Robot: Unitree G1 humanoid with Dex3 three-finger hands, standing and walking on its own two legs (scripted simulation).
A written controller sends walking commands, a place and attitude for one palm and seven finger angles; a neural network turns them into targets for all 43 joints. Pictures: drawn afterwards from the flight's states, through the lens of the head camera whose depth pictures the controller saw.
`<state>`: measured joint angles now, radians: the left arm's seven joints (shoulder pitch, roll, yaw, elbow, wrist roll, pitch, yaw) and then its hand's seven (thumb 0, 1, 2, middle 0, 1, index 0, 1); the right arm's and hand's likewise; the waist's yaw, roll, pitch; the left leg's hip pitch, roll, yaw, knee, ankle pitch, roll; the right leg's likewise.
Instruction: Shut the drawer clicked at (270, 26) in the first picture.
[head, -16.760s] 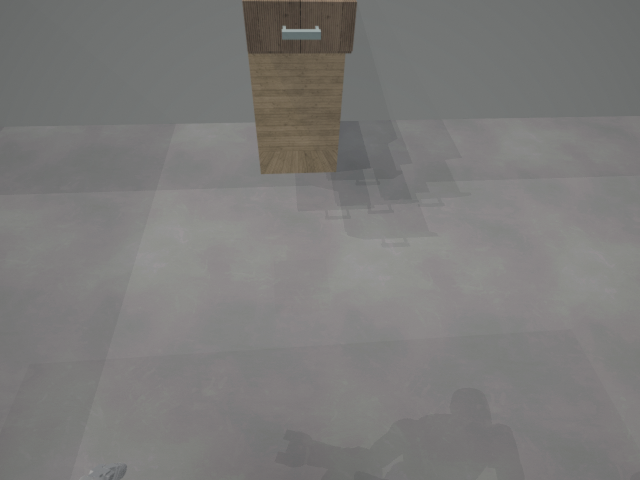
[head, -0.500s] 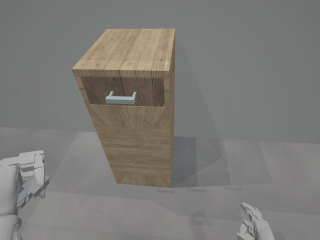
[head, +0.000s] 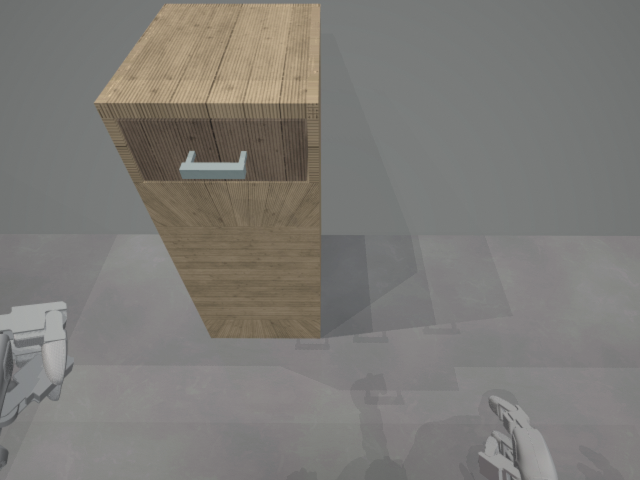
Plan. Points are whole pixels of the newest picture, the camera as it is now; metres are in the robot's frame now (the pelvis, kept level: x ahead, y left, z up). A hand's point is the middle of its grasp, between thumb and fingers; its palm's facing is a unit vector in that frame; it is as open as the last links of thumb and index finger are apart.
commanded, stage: step back with the hand held close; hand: left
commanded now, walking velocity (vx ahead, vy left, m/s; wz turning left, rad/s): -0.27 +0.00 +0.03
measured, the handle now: (215, 163) +0.62 +0.23 +0.02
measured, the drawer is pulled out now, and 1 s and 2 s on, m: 0.00 0.00 0.00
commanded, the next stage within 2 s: stop stepping back and stand still in 1.00 s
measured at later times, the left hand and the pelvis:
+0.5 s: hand (2, 457) +0.12 +0.24 +0.16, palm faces +0.39 -0.82 -0.43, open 3.3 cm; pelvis -0.07 +0.01 -0.02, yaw +1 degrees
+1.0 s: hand out of the picture +0.02 +0.23 +0.17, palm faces +0.34 -0.81 -0.47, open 3.2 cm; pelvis -0.16 -0.01 -0.01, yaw +0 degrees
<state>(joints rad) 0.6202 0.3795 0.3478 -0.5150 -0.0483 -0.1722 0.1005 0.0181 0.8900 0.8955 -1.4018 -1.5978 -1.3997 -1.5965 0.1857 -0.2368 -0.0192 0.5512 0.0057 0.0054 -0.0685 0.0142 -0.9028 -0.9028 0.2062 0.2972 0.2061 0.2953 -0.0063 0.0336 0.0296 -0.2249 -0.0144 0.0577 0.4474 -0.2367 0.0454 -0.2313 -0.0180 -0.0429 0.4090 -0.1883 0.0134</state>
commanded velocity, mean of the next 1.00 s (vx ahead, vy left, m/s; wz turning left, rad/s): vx -0.35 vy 0.00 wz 0.02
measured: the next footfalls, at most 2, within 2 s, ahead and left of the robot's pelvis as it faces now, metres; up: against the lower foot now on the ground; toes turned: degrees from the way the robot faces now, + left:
right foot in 0.66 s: -0.15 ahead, -0.12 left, +0.00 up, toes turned +3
left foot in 0.98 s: -0.07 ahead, +0.08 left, +0.00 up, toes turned -2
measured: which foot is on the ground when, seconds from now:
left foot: down 0.00-0.84, up 0.86-0.96, down 0.98-1.00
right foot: down 0.00-0.48, up 0.50-0.64, down 0.66-1.00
